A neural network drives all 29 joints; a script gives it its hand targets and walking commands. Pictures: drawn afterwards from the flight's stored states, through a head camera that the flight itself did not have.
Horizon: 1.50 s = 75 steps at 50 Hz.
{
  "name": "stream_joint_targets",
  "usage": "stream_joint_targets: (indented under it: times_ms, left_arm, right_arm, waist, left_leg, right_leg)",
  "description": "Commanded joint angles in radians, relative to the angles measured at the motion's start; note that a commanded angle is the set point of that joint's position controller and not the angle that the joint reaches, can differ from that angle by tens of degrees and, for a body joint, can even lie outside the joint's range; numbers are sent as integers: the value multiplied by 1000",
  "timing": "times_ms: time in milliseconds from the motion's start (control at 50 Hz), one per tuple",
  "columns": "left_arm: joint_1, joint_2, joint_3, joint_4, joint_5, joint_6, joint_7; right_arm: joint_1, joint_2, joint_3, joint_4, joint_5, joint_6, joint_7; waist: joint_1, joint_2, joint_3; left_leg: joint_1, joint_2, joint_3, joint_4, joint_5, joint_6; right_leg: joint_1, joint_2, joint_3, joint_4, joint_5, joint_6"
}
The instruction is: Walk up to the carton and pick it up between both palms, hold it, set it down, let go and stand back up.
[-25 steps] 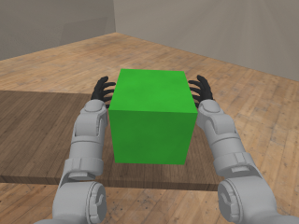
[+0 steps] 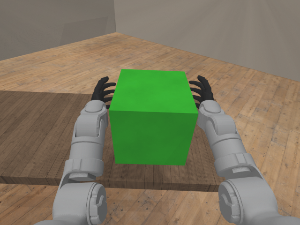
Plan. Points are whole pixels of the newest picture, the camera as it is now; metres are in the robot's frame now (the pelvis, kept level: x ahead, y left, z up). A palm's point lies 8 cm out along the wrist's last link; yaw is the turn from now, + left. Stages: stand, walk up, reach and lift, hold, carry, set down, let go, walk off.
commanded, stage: hold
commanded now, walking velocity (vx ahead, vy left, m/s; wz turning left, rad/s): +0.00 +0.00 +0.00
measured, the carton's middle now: (151, 115) +0.39 +0.03 +0.14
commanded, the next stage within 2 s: set down in 0.52 s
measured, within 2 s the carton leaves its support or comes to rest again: neither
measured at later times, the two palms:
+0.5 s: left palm (99, 104) +0.37 +0.17 +0.20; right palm (205, 103) +0.38 -0.11 +0.20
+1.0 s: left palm (100, 109) +0.38 +0.17 +0.17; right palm (199, 108) +0.40 -0.11 +0.17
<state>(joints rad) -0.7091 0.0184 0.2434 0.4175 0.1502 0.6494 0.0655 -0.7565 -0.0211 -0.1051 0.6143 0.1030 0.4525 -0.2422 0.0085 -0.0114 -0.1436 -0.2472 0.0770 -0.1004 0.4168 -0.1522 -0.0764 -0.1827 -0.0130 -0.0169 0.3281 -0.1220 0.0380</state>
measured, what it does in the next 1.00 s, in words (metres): stands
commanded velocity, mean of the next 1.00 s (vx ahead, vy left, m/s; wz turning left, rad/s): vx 0.00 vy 0.00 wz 0.00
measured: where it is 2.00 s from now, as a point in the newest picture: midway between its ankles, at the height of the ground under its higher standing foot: outside the picture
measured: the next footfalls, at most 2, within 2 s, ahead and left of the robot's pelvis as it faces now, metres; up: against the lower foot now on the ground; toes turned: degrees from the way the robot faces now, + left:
none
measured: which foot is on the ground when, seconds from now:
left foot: down 0.00-1.00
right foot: down 0.00-1.00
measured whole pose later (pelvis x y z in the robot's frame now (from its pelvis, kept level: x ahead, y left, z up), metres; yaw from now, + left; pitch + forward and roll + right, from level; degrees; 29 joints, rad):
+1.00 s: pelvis +0.00 +0.00 +0.00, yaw +0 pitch -3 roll -2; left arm -0.70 -0.07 0.40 0.42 0.28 0.46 0.01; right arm -0.79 0.03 -0.21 0.78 0.09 0.15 -0.18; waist 0.01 -0.02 -0.03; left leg -0.21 0.08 -0.10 0.41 -0.16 -0.07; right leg -0.15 -0.01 -0.02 0.33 -0.13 0.04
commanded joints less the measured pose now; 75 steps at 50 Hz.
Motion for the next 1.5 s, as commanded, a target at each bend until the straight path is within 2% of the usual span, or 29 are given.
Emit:
stream_joint_targets:
  times_ms: [0,500,520,620,660,740,780,840,900,980,1040,1100,1180,1300,1480]
  left_arm:
    - [-844,-742,-493,-302,-145,-93,-157]
    - [-835,-742,-491,-303,-143,-92,-158]
    - [-844,-717,-411,-301,-106,-75,-168]
    - [-948,-740,-413,-240,-89,-124,-175]
    - [-944,-744,-391,-204,-50,-152,-173]
    - [-749,-674,-239,-4,82,-186,-201]
    - [-669,-634,-198,29,130,-186,-218]
    - [-647,-603,-207,-5,132,-207,-225]
    - [-665,-644,-296,-81,82,-244,-196]
    - [-662,-718,-429,-188,23,-295,-132]
    - [-620,-747,-475,-241,8,-314,-100]
    - [-583,-739,-459,-254,15,-313,-90]
    - [-556,-722,-408,-240,42,-301,-94]
    - [-554,-713,-327,-167,93,-297,-93]
    - [-576,-720,-321,-135,112,-327,-65]
  right_arm:
    - [-880,716,426,-325,216,-73,103]
    - [-873,717,427,-321,218,-71,101]
    - [-895,675,410,-272,213,-72,104]
    - [-981,692,351,-224,133,-152,130]
    - [-966,689,316,-164,88,-195,149]
    - [-850,639,188,-15,-34,-275,195]
    - [-798,584,155,42,-68,-295,212]
    - [-762,542,147,53,-97,-335,221]
    - [-807,551,194,-17,-79,-395,219]
    - [-839,551,300,-104,-30,-455,224]
    - [-809,541,363,-142,3,-474,226]
    - [-783,544,406,-154,45,-474,221]
    - [-779,541,407,-131,71,-466,222]
    - [-785,510,336,-11,37,-467,247]
    - [-797,501,275,59,-13,-500,290]
  waist:
    - [-112,28,-389]
    - [-113,26,-381]
    - [-134,27,-390]
    - [-114,46,-401]
    - [-99,46,-389]
    - [-50,-12,-234]
    - [-53,-25,-184]
    - [-66,-36,-186]
    - [-60,-9,-308]
    - [-37,36,-483]
    - [-14,38,-504]
    - [12,9,-459]
    - [38,-2,-419]
    - [64,10,-340]
    - [86,32,-339]
  left_leg:
    - [177,-145,87,-89,101,39]
    - [178,-146,89,-89,105,39]
    - [232,-163,120,-82,93,59]
    - [222,-148,123,-99,31,47]
    - [228,-137,129,-114,13,44]
    - [168,-121,157,-178,-89,62]
    - [165,-120,163,-198,-92,69]
    - [184,-121,170,-200,-63,65]
    - [261,-119,165,-165,41,40]
    - [382,-105,149,-94,256,3]
    - [424,-98,140,-56,391,-10]
    - [410,-97,141,-44,442,-3]
    - [394,-96,144,-47,437,6]
    - [361,-85,150,-84,334,9]
    - [360,-75,160,-99,290,-7]
  right_leg:
    - [224,93,-20,-51,66,26]
    - [225,94,-19,-52,68,27]
    - [246,97,-17,-55,84,21]
    - [186,88,-36,-54,-21,13]
    - [170,87,-46,-57,-56,7]
    - [195,74,-62,-76,-166,10]
    - [223,77,-76,-77,-160,13]
    - [236,83,-90,-80,-139,16]
    - [219,95,-99,-75,-75,10]
    - [192,118,-116,-67,41,-5]
    - [185,128,-113,-64,117,-12]
    - [196,128,-100,-66,166,-8]
    - [200,121,-86,-68,169,-4]
    - [155,109,-87,-77,62,-15]
    - [98,111,-102,-84,0,-33]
